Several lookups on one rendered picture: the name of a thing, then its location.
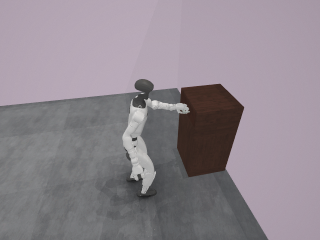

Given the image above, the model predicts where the robot right hand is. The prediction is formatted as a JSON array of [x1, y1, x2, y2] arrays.
[[132, 164, 145, 181]]

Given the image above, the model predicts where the left robot forearm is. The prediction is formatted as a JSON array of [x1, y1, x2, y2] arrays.
[[158, 101, 176, 111]]

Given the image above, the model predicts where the robot left hand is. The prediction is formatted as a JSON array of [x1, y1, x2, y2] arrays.
[[175, 103, 189, 114]]

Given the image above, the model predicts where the drawer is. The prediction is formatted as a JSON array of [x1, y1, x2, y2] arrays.
[[181, 92, 197, 128]]

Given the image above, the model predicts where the cabinet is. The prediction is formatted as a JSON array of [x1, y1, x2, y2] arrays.
[[177, 84, 244, 177]]

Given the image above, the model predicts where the left robot foot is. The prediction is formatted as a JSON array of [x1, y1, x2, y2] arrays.
[[126, 174, 143, 182]]

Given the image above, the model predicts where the right robot foot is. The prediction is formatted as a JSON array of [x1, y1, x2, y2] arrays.
[[137, 189, 157, 198]]

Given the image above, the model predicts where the right robot forearm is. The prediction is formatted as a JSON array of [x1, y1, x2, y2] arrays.
[[123, 136, 140, 166]]

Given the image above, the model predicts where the robot foot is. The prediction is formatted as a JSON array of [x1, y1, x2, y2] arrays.
[[137, 189, 157, 198], [126, 174, 143, 182]]

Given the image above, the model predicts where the robot right upper arm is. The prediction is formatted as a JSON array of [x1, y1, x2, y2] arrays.
[[122, 109, 145, 141]]

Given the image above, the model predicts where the robot left upper arm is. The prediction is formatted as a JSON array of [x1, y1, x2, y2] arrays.
[[136, 93, 159, 110]]

